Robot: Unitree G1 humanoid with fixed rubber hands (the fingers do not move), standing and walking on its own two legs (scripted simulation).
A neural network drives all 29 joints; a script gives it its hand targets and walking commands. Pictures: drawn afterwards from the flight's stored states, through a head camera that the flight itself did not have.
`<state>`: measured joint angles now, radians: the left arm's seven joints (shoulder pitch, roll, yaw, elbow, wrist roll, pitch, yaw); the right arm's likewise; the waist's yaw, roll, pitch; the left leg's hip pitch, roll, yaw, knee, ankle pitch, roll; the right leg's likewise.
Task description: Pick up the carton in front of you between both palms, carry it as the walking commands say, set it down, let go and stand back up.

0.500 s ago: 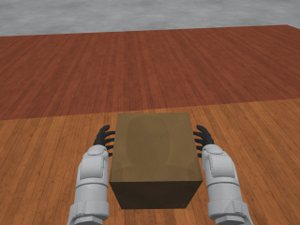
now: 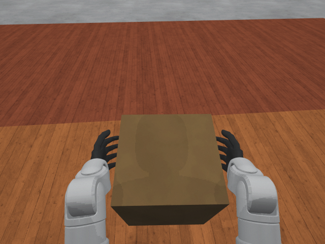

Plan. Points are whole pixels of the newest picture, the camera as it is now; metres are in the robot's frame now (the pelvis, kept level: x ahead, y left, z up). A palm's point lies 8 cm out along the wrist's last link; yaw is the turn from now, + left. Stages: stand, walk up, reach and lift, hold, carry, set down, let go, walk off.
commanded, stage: carry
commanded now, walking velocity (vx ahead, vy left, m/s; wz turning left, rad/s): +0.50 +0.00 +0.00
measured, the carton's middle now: (166, 174) +0.28 +0.00 +0.01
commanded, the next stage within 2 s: none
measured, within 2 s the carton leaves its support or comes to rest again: neither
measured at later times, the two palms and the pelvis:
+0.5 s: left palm (105, 95) +0.54 +0.19 +0.07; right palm (196, 91) +0.55 -0.11 +0.07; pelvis +0.30 +0.02 -0.03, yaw +2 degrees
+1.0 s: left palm (120, 46) +0.87 +0.17 +0.08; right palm (187, 45) +0.89 -0.13 +0.07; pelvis +0.63 +0.01 -0.03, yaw +3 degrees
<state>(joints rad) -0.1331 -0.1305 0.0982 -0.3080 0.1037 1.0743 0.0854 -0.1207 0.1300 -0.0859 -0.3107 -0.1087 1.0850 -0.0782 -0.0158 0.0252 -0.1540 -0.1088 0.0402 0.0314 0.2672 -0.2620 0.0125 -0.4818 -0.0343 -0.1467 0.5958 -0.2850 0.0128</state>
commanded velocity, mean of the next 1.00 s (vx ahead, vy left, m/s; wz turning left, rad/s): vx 0.50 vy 0.00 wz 0.00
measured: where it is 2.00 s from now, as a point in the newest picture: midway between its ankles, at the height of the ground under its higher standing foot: (151, 120)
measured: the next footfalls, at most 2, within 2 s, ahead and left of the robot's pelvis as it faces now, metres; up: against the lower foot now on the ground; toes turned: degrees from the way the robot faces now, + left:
right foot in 0.08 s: +0.15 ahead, -0.11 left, +0.00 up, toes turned -11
left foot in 0.48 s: +0.44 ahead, +0.13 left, +0.00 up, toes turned +15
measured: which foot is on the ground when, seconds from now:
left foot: down 0.00-0.08, up 0.10-0.46, down 0.48-0.96, up 0.98-1.00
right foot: up 0.00-0.06, down 0.08-0.48, up 0.50-0.92, down 0.94-1.00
